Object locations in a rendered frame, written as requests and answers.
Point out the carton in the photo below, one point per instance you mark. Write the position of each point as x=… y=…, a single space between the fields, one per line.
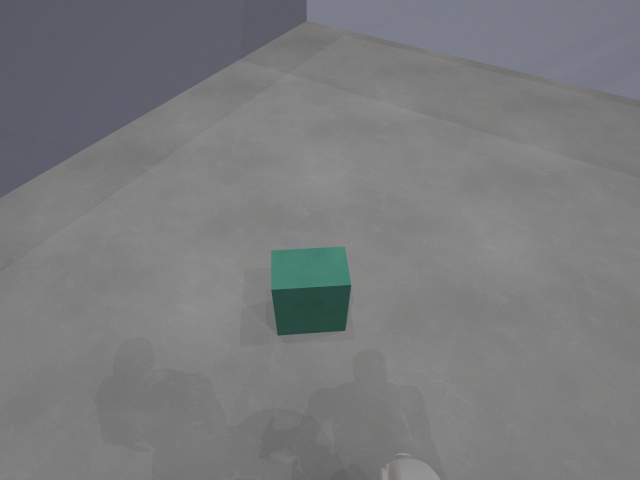
x=310 y=290

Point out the right robot thigh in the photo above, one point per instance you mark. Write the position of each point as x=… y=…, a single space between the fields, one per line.
x=407 y=469

